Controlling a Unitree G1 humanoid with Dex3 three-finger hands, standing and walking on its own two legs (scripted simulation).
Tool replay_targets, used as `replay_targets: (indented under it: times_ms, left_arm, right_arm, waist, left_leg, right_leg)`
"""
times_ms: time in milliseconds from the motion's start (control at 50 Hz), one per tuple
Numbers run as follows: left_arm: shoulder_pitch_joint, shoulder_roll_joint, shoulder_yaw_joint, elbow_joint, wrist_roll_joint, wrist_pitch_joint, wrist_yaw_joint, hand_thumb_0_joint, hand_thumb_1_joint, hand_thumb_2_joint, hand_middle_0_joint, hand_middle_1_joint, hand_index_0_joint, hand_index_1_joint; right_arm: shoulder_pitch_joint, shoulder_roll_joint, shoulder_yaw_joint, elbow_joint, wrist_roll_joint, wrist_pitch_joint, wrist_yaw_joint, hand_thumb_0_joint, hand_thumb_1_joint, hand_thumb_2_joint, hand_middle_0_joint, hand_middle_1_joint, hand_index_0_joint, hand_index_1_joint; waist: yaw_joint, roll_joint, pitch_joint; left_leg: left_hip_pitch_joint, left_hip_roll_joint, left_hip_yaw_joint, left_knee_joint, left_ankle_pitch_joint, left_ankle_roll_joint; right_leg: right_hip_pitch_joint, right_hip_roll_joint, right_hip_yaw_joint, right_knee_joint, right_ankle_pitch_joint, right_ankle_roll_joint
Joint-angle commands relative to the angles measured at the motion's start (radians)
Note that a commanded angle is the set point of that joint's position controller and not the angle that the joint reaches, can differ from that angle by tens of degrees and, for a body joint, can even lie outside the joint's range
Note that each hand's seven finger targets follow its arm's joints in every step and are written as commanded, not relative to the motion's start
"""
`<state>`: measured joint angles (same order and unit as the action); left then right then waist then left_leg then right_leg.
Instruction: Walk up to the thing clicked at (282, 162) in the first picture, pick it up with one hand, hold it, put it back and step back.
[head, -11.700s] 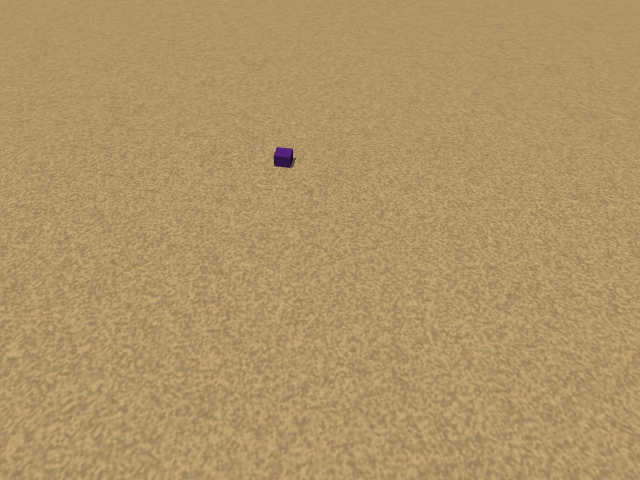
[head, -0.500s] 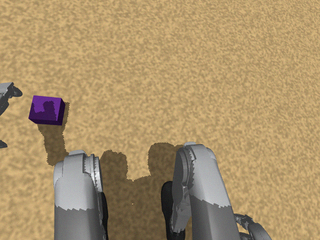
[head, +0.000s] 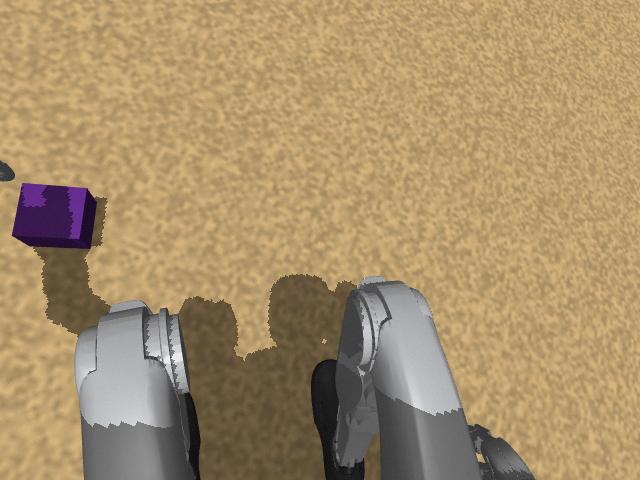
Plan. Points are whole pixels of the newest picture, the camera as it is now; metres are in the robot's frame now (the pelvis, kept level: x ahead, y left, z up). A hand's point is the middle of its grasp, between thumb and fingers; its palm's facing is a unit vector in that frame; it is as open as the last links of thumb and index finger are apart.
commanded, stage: rise first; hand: left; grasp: from above
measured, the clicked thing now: (58, 217) +0.47 +0.33 -0.29
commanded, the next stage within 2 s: approach in 1.94 s
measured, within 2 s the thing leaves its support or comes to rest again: neither
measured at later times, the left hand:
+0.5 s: hand out of the picture +0.42 +0.37 -0.15, palm faces -0.46 -0.05 -0.89, open 13.4 cm
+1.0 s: hand out of the picture +0.43 +0.37 -0.16, palm faces -0.46 -0.04 -0.89, open 13.6 cm
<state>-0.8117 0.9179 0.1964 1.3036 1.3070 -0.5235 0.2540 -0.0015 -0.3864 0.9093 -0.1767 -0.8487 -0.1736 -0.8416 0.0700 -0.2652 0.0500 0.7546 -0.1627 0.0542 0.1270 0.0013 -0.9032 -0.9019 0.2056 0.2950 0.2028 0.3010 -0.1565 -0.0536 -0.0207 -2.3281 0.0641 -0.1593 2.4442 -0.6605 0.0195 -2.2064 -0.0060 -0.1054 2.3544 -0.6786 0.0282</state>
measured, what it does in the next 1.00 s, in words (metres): stands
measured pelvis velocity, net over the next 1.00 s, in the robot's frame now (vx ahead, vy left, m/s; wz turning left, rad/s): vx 0.01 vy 0.00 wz -0.01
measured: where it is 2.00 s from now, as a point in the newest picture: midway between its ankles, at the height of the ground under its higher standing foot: (263, 463)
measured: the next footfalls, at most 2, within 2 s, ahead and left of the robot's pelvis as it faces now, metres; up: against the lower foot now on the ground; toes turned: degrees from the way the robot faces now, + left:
none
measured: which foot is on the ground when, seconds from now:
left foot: down 0.00-1.00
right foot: down 0.00-1.00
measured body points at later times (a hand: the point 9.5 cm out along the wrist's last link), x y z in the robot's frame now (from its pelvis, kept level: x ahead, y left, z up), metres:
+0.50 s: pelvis +0.00 +0.00 -0.01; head +0.23 +0.10 +0.37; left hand +0.44 +0.37 -0.10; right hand +0.08 -0.28 -0.11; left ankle +0.08 +0.13 -0.29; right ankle +0.11 -0.12 -0.29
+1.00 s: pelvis +0.01 +0.00 -0.01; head +0.24 +0.10 +0.37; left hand +0.45 +0.37 -0.11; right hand +0.09 -0.28 -0.11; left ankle +0.08 +0.13 -0.29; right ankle +0.11 -0.12 -0.29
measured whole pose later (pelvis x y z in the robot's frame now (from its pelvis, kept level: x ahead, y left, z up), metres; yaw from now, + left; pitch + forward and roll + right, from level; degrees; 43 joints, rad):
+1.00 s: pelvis +0.01 +0.00 -0.01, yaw -1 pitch +31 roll -10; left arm -0.86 0.95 0.19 1.36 1.37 -0.48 0.33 0.00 -0.41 0.92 -0.16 -0.92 -0.17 -0.91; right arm 0.08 -0.26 0.08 0.76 -0.19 0.04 0.14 0.00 -0.92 -0.90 0.21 0.30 0.20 0.30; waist -0.20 -0.06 0.00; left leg -2.35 0.05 -0.17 2.47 -0.68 0.01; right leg -2.22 0.00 -0.11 2.38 -0.70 0.03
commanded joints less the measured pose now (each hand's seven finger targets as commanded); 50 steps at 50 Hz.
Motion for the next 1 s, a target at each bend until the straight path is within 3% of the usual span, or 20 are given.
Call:
replay_targets:
  times_ms: [0,20,60,100,140,180,280,400,420,480,640,760,800,820,900,980]
  left_arm:
    - [-0.275,0.340,0.069,-0.138,-0.012,-0.015,0.052,0.000,-0.405,0.902,-0.160,-0.869,-0.163,-0.864]
    - [-0.256,0.335,0.070,-0.127,-0.008,-0.013,0.056,0.000,-0.402,0.897,-0.168,-0.860,-0.169,-0.857]
    - [-0.277,0.319,0.051,-0.120,-0.011,-0.015,0.058,0.000,-0.391,0.886,-0.163,-0.877,-0.171,-0.866]
    - [-0.267,0.339,0.059,-0.115,-0.003,-0.017,0.062,0.000,-0.386,0.883,-0.179,-0.856,-0.182,-0.850]
    - [-0.286,0.355,0.072,-0.112,0.003,-0.025,0.071,0.000,-0.372,0.870,-0.181,-0.860,-0.190,-0.849]
    - [-0.270,0.345,0.060,-0.107,0.012,-0.023,0.074,0.000,-0.388,0.886,-0.163,-0.885,-0.172,-0.873]
    - [-0.300,0.353,0.060,-0.078,0.021,-0.026,0.090,0.000,-0.381,0.877,-0.174,-0.873,-0.182,-0.862]
    - [-0.311,0.360,0.054,-0.056,0.045,-0.027,0.114,0.000,-0.357,0.856,-0.177,-0.898,-0.195,-0.877]
    - [-0.305,0.361,0.053,-0.057,0.051,-0.025,0.118,0.000,-0.437,0.936,-0.164,-0.880,-0.150,-0.893]
    - [-0.309,0.359,0.047,-0.045,0.059,-0.014,0.130,0.000,-0.389,0.881,-0.171,-0.894,-0.179,-0.884]
    - [-0.336,0.356,0.042,-0.057,0.062,0.023,0.147,0.000,-0.417,0.899,-0.151,-0.926,-0.160,-0.915]
    - [-0.335,0.332,0.033,-0.035,0.048,0.035,0.136,0.000,-0.421,0.904,-0.147,-0.930,-0.157,-0.919]
    - [-0.322,0.369,0.058,-0.085,0.047,0.037,0.131,0.000,-0.445,0.926,-0.142,-0.924,-0.146,-0.920]
    - [-0.307,0.357,0.059,-0.069,0.045,0.037,0.128,0.000,-0.425,0.907,-0.150,-0.924,-0.158,-0.914]
    - [-0.317,0.332,0.044,-0.080,0.027,0.036,0.113,0.000,-0.441,0.921,-0.150,-0.923,-0.153,-0.918]
    - [-0.311,0.355,0.062,-0.110,0.030,0.031,0.108,0.000,-0.441,0.923,-0.151,-0.921,-0.155,-0.916]
  right_arm:
    - [0.165,-0.260,-0.076,-0.022,-0.012,0.005,-0.012,0.000,-0.908,-0.904,0.199,0.300,0.199,0.300]
    - [0.165,-0.257,-0.076,-0.024,-0.008,0.007,-0.012,0.000,-0.908,-0.904,0.199,0.300,0.199,0.300]
    - [0.163,-0.257,-0.074,-0.019,-0.014,0.005,-0.011,0.000,-0.908,-0.904,0.199,0.300,0.199,0.300]
    - [0.164,-0.262,-0.073,-0.016,-0.012,0.005,-0.013,0.000,-0.908,-0.904,0.199,0.300,0.199,0.300]
    - [0.165,-0.266,-0.071,-0.023,-0.017,0.007,-0.010,0.000,-0.911,-0.904,0.199,0.300,0.199,0.300]
    - [0.171,-0.262,-0.066,-0.017,-0.022,0.008,-0.010,0.000,-0.908,-0.904,0.199,0.300,0.199,0.300]
    - [0.162,-0.262,-0.062,-0.013,-0.020,0.006,-0.010,0.000,-0.910,-0.904,0.199,0.300,0.199,0.300]
    - [0.165,-0.261,-0.056,-0.015,-0.024,0.004,-0.010,0.000,-0.910,-0.904,0.199,0.300,0.199,0.300]
    - [0.165,-0.260,-0.056,-0.014,-0.026,0.003,-0.011,0.000,-0.916,-0.906,0.199,0.300,0.199,0.300]
    - [0.163,-0.261,-0.053,-0.012,-0.027,-0.001,-0.013,0.000,-0.911,-0.904,0.199,0.300,0.199,0.300]
    - [0.177,-0.262,-0.059,-0.001,-0.033,-0.017,-0.013,0.000,-0.915,-0.905,0.199,0.300,0.199,0.300]
    - [0.184,-0.259,-0.058,0.001,-0.036,-0.021,-0.007,0.000,-0.915,-0.905,0.199,0.300,0.199,0.300]
    - [0.194,-0.264,-0.058,0.000,-0.039,-0.019,-0.007,0.000,-0.915,-0.905,0.199,0.300,0.199,0.300]
    - [0.187,-0.262,-0.060,-0.003,-0.038,-0.018,-0.005,0.000,-0.916,-0.905,0.199,0.300,0.199,0.300]
    - [0.184,-0.261,-0.061,-0.008,-0.039,-0.015,-0.002,0.000,-0.917,-0.906,0.199,0.300,0.199,0.300]
    - [0.176,-0.262,-0.060,-0.014,-0.034,-0.011,-0.003,0.000,-0.916,-0.905,0.199,0.300,0.199,0.300]
  waist:
    - [-0.001,0.344,-0.645]
    - [0.009,0.336,-0.646]
    - [-0.007,0.348,-0.617]
    - [0.003,0.350,-0.617]
    - [-0.006,0.347,-0.634]
    - [-0.005,0.351,-0.640]
    - [-0.015,0.346,-0.602]
    - [-0.020,0.337,-0.616]
    - [-0.021,0.339,-0.612]
    - [-0.021,0.349,-0.605]
    - [-0.021,0.372,-0.639]
    - [-0.040,0.359,-0.624]
    - [-0.018,0.371,-0.673]
    - [-0.015,0.380,-0.672]
    - [-0.032,0.365,-0.650]
    - [-0.012,0.381,-0.670]
  left_leg:
    - [0.574,-0.035,0.066,-0.251,0.153,0.007]
    - [0.578,-0.037,0.071,-0.245,0.171,0.010]
    - [0.558,-0.037,0.072,-0.242,0.144,0.009]
    - [0.566,-0.035,0.065,-0.249,0.129,0.007]
    - [0.557,-0.036,0.065,-0.239,0.138,0.007]
    - [0.578,-0.035,0.066,-0.232,0.175,0.008]
    - [0.542,-0.037,0.062,-0.233,0.115,0.008]
    - [0.524,-0.040,0.069,-0.217,0.133,0.010]
    - [0.528,-0.041,0.070,-0.217,0.138,0.010]
    - [0.534,-0.042,0.073,-0.223,0.121,0.008]
    - [0.579,-0.041,0.078,-0.217,0.169,0.006]
    - [0.561,-0.042,0.074,-0.217,0.176,0.006]
    - [0.587,-0.044,0.081,-0.208,0.220,0.008]
    - [0.587,-0.042,0.076,-0.216,0.214,0.006]
    - [0.571,-0.041,0.073,-0.222,0.190,0.008]
    - [0.578,-0.041,0.072,-0.233,0.173,0.005]
  right_leg:
    - [0.200,0.050,-0.055,-0.227,0.154,-0.064]
    - [0.205,0.050,-0.050,-0.231,0.164,-0.063]
    - [0.195,0.049,-0.049,-0.228,0.144,-0.063]
    - [0.183,0.050,-0.049,-0.229,0.128,-0.065]
    - [0.197,0.052,-0.055,-0.222,0.143,-0.063]
    - [0.203,0.052,-0.051,-0.219,0.167,-0.063]
    - [0.170,0.052,-0.053,-0.218,0.120,-0.064]
    - [0.194,0.055,-0.052,-0.217,0.144,-0.062]
    - [0.197,0.054,-0.051,-0.218,0.148,-0.062]
    - [0.183,0.054,-0.054,-0.220,0.130,-0.063]
    - [0.184,0.050,-0.056,-0.214,0.167,-0.059]
    - [0.188,0.048,-0.060,-0.212,0.180,-0.058]
    - [0.230,0.047,-0.055,-0.216,0.216,-0.054]
    - [0.217,0.048,-0.059,-0.205,0.206,-0.057]
    - [0.212,0.049,-0.061,-0.218,0.191,-0.056]
    - [0.213,0.050,-0.059,-0.216,0.175,-0.061]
